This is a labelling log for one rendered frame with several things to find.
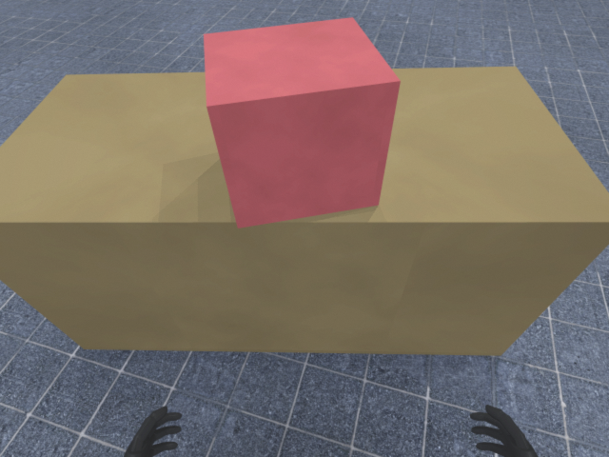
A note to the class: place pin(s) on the robot left hand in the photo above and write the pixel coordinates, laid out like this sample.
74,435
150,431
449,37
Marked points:
142,443

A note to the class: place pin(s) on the robot right hand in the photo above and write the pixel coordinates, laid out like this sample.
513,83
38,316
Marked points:
514,441

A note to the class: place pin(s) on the pedestal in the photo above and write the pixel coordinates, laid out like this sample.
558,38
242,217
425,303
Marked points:
116,224

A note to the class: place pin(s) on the carton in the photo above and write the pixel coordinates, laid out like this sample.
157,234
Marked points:
302,116

